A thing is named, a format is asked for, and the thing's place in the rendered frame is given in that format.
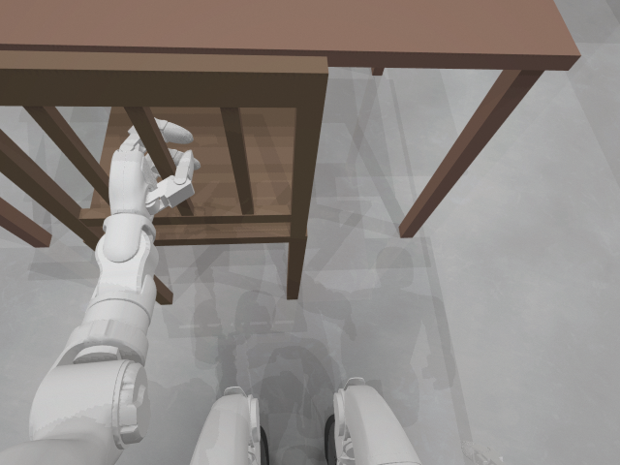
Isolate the right robot thigh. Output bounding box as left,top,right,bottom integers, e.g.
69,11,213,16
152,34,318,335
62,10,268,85
333,386,421,465

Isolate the robot right hand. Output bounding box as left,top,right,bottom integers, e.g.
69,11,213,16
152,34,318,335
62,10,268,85
461,441,506,465

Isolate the left robot upper arm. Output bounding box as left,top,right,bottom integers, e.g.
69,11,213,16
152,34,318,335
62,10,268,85
0,359,151,465

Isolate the robot left forearm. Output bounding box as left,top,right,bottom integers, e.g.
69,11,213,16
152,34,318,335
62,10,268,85
29,213,159,441

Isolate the chair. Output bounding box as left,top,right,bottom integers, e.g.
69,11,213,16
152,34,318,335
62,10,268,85
0,50,328,305

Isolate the table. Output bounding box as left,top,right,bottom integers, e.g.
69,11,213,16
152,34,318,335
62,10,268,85
0,0,581,248

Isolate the left robot thigh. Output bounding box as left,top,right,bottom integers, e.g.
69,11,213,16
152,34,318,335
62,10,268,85
190,393,261,465

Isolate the robot thigh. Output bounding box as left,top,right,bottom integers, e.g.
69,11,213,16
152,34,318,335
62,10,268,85
190,393,261,465
333,386,421,465

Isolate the robot left hand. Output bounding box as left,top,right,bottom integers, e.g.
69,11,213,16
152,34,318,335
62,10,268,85
108,117,201,223

